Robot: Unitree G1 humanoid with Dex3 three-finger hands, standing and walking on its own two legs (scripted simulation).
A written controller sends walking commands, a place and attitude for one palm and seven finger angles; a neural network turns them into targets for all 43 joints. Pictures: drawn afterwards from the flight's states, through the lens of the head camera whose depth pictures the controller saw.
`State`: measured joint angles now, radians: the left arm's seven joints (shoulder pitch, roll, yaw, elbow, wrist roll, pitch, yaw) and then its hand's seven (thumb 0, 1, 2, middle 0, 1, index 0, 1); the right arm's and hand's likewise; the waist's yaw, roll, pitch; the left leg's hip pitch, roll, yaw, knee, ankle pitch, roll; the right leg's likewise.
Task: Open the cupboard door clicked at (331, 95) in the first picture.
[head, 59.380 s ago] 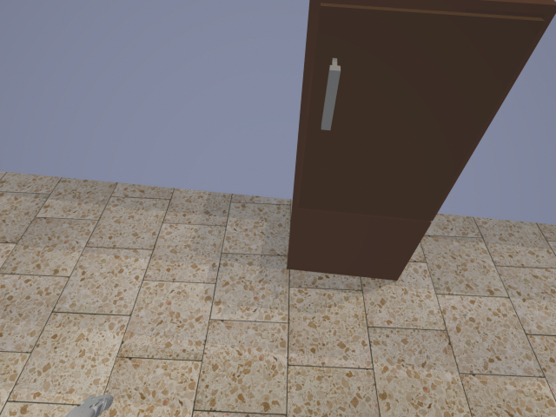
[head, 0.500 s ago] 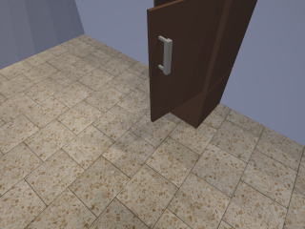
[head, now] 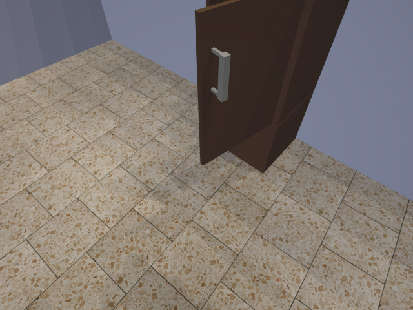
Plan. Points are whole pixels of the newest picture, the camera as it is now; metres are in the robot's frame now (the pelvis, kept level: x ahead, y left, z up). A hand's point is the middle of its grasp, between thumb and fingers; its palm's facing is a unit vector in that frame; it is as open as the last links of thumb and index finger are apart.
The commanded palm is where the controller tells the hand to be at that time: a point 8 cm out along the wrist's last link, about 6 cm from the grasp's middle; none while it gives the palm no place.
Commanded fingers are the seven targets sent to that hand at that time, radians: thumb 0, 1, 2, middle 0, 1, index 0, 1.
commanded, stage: look to check the result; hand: left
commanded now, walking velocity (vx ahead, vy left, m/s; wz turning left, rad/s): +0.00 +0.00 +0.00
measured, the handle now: (218, 75) +0.70 +0.00 +0.07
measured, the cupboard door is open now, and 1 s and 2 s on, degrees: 79 79 79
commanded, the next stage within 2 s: stand and wait in 0.34 s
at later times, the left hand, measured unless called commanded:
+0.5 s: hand out of the picture +0.04 +0.21 -0.17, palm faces +0.00 -0.97 -0.25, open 7.4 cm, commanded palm none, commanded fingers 0.00 0.90 0.90 -0.20 -0.30 -0.20 -0.30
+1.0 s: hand out of the picture +0.07 +0.23 -0.16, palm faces -0.03 -0.95 -0.31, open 7.4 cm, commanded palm none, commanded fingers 0.00 0.90 0.90 -0.20 -0.30 -0.20 -0.30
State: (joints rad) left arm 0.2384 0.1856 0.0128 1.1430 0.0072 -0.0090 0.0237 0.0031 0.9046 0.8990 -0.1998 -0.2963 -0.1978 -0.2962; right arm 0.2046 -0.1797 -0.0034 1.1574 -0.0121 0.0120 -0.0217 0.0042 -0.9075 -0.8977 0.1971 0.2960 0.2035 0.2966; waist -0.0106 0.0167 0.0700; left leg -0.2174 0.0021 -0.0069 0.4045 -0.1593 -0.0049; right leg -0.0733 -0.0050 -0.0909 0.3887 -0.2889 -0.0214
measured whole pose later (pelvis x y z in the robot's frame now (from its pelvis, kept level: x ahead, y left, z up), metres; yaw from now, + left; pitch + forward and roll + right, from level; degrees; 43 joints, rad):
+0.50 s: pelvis +0.01 +0.00 +0.00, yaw +0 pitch -2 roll +0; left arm 0.19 0.23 0.01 1.13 0.01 -0.02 0.01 0.00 0.90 0.90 -0.20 -0.30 -0.20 -0.30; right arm 0.14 -0.24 -0.01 1.14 -0.01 0.01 -0.02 0.00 -0.91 -0.90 0.20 0.30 0.20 0.30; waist 0.00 0.01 0.07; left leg -0.19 0.01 0.00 0.38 -0.16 -0.01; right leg -0.04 0.00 -0.09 0.35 -0.28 -0.02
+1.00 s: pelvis +0.01 +0.00 +0.00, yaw -1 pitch -1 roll +0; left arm 0.14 0.29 0.01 1.13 0.01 -0.02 0.00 0.00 0.90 0.90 -0.20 -0.30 -0.20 -0.30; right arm 0.11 -0.29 -0.01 1.14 -0.01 0.00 -0.01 0.01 -0.91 -0.90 0.20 0.30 0.21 0.30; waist -0.01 0.01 0.07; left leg -0.17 0.00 0.01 0.34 -0.14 0.00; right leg -0.03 -0.01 -0.07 0.31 -0.26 -0.02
